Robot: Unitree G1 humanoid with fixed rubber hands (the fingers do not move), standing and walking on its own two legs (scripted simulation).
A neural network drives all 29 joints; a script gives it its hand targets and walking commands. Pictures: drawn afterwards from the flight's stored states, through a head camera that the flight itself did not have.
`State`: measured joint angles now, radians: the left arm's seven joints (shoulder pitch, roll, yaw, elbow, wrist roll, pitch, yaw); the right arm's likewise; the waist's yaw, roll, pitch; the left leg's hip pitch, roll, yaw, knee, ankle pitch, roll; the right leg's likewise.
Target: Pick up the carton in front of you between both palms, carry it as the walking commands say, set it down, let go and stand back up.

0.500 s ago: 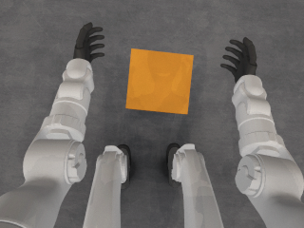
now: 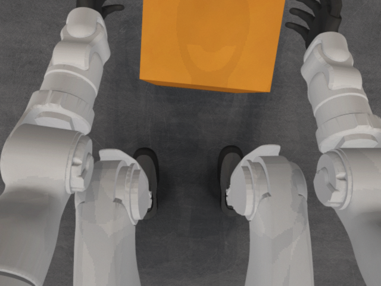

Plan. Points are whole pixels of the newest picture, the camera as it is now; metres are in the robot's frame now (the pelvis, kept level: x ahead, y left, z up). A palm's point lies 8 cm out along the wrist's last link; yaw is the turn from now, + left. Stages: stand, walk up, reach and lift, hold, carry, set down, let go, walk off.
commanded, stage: reach and lift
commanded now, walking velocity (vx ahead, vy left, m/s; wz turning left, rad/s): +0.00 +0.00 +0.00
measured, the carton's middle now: (205, 37) +0.52 -0.04 -0.27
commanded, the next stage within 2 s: none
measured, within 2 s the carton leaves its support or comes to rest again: leaves its support in 0.94 s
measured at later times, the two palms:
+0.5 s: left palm (106, 14) +0.54 +0.14 -0.20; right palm (305, 32) +0.51 -0.21 -0.19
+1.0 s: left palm (114, 9) +0.54 +0.12 -0.18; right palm (295, 23) +0.52 -0.18 -0.18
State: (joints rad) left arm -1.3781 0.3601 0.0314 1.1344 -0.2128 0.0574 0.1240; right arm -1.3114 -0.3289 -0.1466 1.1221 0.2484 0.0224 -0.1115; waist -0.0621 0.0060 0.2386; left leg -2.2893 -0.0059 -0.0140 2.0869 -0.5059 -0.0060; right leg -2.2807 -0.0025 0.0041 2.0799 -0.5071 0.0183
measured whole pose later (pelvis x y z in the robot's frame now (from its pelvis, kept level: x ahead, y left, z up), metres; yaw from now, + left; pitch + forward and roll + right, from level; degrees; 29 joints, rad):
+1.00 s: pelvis +0.00 +0.00 -0.03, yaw +0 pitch +35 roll +0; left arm -1.41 0.28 -0.01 1.12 -0.23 0.10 0.19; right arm -1.36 -0.29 -0.04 1.08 0.29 0.10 -0.18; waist -0.05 0.01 0.30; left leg -2.29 -0.02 -0.02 2.21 -0.54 -0.02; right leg -2.29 0.02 0.02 2.20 -0.53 0.03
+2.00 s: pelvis +0.05 +0.00 +0.22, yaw -2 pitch +32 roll +0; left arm -0.66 -0.09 0.37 0.64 0.17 0.33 0.07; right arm -0.65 0.06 -0.39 0.63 -0.17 0.34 -0.05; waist -0.02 0.02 -0.25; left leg -1.45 -0.06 -0.05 1.39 -0.50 -0.01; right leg -1.46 0.04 0.05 1.38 -0.48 0.02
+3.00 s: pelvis +0.09 +0.00 +0.38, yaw -2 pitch -5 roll +0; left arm -0.35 -0.17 0.33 0.40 0.30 0.60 -0.02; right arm -0.35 0.16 -0.33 0.40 -0.30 0.61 0.01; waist 0.00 0.00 0.02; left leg -0.18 -0.03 -0.07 0.50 -0.24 0.00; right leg -0.20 0.02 0.06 0.50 -0.22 0.00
